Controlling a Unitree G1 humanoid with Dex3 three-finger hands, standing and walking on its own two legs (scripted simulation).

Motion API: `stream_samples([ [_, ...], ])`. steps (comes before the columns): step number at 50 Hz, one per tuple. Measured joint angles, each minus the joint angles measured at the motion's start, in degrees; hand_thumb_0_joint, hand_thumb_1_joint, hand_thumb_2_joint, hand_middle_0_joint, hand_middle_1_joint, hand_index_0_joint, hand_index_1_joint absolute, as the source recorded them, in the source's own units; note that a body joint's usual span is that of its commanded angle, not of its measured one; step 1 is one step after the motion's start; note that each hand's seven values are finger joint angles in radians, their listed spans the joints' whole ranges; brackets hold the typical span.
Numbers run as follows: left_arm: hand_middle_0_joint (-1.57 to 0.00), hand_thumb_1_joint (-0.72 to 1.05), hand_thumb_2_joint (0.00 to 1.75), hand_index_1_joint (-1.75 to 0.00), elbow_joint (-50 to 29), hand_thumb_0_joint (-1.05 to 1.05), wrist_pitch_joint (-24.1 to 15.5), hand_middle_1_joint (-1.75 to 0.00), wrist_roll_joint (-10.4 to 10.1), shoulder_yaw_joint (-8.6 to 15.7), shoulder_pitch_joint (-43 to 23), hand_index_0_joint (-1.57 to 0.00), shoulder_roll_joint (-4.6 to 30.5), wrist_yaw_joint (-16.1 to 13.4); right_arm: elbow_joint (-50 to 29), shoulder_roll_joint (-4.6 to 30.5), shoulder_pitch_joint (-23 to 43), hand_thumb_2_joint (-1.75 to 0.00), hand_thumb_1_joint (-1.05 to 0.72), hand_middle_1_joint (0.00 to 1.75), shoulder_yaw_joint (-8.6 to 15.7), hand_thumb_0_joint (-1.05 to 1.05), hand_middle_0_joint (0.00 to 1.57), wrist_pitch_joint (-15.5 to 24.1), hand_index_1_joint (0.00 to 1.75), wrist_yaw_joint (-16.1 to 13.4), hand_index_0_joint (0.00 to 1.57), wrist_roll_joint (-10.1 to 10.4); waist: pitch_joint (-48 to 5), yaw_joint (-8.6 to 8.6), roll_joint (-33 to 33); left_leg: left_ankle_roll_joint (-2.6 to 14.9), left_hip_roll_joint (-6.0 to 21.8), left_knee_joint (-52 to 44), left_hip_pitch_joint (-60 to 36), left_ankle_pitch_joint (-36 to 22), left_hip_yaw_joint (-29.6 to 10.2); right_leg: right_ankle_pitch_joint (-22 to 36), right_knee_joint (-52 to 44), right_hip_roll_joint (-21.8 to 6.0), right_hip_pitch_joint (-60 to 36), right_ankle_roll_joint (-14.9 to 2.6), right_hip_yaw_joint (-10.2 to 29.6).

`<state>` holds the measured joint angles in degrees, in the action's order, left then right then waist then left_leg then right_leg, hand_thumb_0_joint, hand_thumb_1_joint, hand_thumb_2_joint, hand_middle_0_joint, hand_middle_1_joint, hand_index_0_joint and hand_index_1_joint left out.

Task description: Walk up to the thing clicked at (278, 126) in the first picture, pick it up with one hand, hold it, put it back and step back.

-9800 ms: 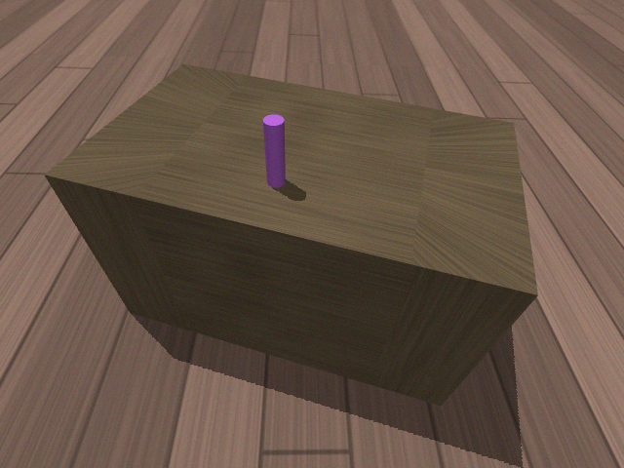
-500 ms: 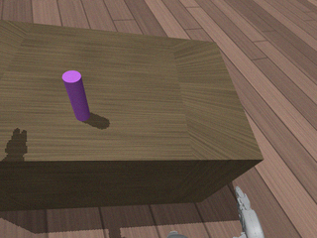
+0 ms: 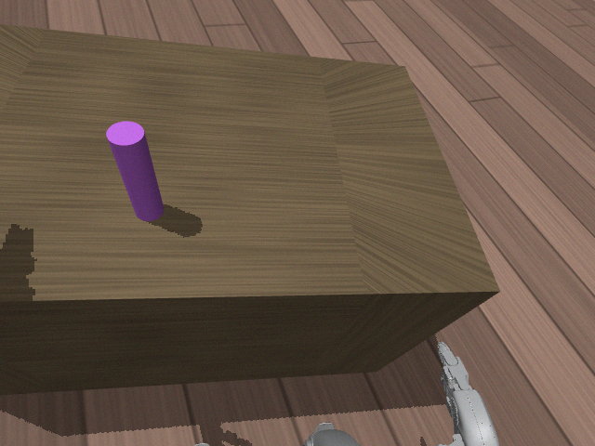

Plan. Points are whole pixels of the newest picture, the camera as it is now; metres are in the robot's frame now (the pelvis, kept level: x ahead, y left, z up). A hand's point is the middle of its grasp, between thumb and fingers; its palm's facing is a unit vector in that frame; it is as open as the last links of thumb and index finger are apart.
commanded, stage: go down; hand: left
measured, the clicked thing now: (139, 176) +0.52 +0.20 +0.02
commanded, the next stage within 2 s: approach in 0.92 s
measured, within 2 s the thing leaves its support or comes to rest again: neither
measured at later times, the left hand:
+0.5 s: hand out of the picture +0.42 +0.38 +0.11, palm faces +0.19 -0.98 +0.02, open 17.7 cm
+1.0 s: hand out of the picture +0.43 +0.39 +0.11, palm faces +0.19 -0.98 +0.02, open 17.7 cm
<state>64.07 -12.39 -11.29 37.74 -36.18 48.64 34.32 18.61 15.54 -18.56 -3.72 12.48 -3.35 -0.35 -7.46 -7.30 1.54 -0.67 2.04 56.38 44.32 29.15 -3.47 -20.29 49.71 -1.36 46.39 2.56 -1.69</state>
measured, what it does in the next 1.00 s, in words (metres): stands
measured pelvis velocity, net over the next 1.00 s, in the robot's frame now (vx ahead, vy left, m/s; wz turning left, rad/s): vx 0.00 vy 0.01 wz -0.01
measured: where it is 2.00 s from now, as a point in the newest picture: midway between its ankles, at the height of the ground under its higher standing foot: outside the picture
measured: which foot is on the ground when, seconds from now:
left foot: down 0.00-1.00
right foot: down 0.00-1.00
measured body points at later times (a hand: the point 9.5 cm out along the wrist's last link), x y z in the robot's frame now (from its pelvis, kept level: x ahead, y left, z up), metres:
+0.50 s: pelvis +0.00 +0.00 -0.01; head +0.10 +0.05 +0.43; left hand +0.41 +0.44 +0.11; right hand +0.16 -0.25 -0.03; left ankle -0.02 +0.12 -0.68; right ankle +0.03 -0.16 -0.68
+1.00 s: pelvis +0.00 +0.01 -0.01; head +0.10 +0.05 +0.43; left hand +0.41 +0.44 +0.11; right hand +0.15 -0.25 -0.03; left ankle -0.02 +0.12 -0.68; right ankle +0.03 -0.16 -0.68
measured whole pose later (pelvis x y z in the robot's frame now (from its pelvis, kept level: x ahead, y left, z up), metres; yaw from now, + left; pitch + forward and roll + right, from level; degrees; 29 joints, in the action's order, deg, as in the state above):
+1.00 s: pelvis +0.00 +0.01 -0.01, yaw -1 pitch +19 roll -4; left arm 67.8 -10.1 -8.7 38.2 -41.9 54.0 33.1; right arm 14.1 16.7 -20.0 -2.9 10.7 -3.3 -0.3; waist -8.3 -9.2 1.2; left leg -0.3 2.3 59.9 48.3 30.7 -3.5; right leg -21.1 52.0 -1.0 50.0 2.7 -1.6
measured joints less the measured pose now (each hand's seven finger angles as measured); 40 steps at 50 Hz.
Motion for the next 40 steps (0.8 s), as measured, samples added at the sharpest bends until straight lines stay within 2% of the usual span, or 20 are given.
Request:
stream_samples([
  [7,-0.05,-0.61,0.09,-0.06,1.05,-0.01,0.25,-0.05,0.61,1.25,-1.63,-0.04,2.13,0.6,0.2,-0.28,-0.41,-0.06,0.53,0.05,-0.73,-0.01,0.06,-0.72,0.05,-0.06,0.06,-0.14,0.34,-0.45,0.19,-0.25,0.06,1.22,1.76,0.28,-0.38,-0.39,1.31,0.06,1.72,-0.2,-0.31],
  [18,-0.05,-0.61,0.08,-0.06,4.42,-0.01,0.93,-0.05,1.65,0.77,-5.15,-0.05,5.13,1.05,-3.25,0.18,0.09,-0.06,0.53,0.05,-1.02,-0.01,0.06,-0.48,0.05,-0.73,0.06,-0.22,-0.21,-1.45,0.0,-0.33,0.12,2.47,3.82,0.68,-0.6,-0.75,2.46,0.13,3.71,-0.25,-0.46],
  [27,-0.06,-0.61,0.08,-0.06,3.41,-0.01,1.67,-0.05,2.67,1.96,-5.61,-0.05,5.88,0.17,-4.35,0.18,-1.56,-0.06,0.53,0.05,-1.08,-0.01,0.06,-1.08,0.05,-0.43,0.06,-0.28,-0.16,-2.06,0.29,-0.26,0.26,3.2,4.31,1.17,-0.67,-1.0,2.81,0.28,4.06,-0.16,-0.52],
  [34,-0.06,-0.61,0.07,-0.06,4.86,-0.01,1.72,-0.05,2.61,0.4,-6.44,-0.05,6.2,0.11,-4.41,0.81,-0.49,-0.06,0.53,0.05,-0.57,-0.01,0.06,-1.2,0.05,-0.68,0.06,-0.13,-0.39,-2.08,-0.18,0.07,0.27,3.57,4.81,1.39,-0.39,-0.86,2.69,0.32,4.45,0.06,-0.23],
  [40,-0.06,-0.61,0.07,-0.06,3.2,-0.01,2.21,-0.05,3.15,1.67,-5.37,-0.05,4.79,-0.25,-6.21,-0.03,-1.51,-0.06,0.53,0.05,-1.05,-0.01,0.06,-1.38,0.05,-0.09,0.06,-0.51,-0.6,-2.14,0.03,0.17,0.22,3.42,4.58,1.44,-0.26,-0.88,2.51,0.27,4.23,0.25,-0.11],
])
